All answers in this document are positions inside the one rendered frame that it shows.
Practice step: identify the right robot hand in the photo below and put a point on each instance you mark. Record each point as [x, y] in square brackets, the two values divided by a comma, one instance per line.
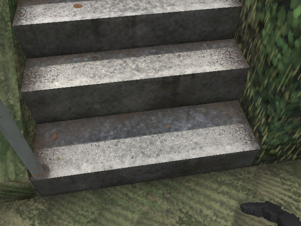
[271, 212]

